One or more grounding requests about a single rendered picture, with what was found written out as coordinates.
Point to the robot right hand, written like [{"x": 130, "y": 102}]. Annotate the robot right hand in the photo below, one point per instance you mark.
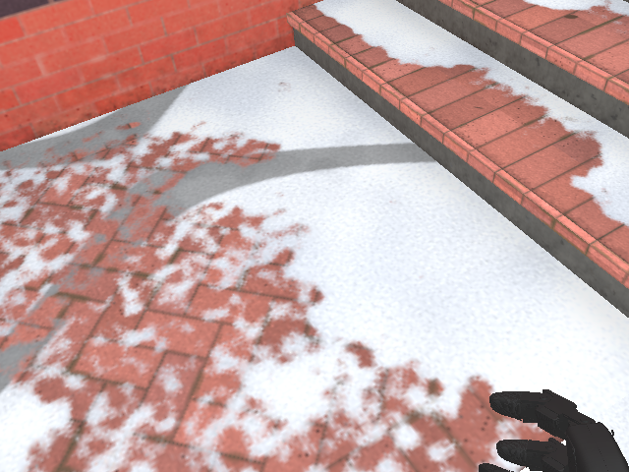
[{"x": 590, "y": 446}]

